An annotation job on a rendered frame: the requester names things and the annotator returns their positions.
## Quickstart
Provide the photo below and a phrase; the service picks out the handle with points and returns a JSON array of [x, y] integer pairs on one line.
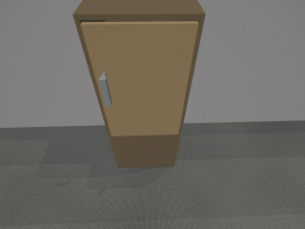
[[104, 86]]

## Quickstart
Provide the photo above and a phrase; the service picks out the cupboard door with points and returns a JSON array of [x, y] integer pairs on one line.
[[147, 66]]

